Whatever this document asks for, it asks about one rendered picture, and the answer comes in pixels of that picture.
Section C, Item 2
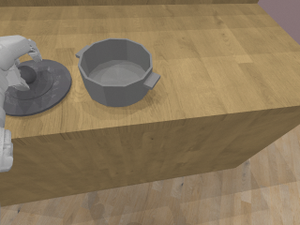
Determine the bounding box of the lid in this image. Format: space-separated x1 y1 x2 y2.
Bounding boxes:
3 59 72 117

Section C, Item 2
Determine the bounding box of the knob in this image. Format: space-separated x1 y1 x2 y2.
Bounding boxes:
18 66 37 84

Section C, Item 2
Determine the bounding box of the table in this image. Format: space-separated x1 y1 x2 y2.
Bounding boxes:
0 0 300 207

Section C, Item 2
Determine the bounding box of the left robot forearm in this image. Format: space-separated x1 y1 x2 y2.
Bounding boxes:
0 44 14 128

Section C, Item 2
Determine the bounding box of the robot left upper arm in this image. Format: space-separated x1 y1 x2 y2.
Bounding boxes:
0 127 13 225

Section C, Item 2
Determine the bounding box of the pot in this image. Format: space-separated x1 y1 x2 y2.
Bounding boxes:
75 37 161 108

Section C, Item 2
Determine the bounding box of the left robot hand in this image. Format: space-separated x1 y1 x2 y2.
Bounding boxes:
0 35 42 91

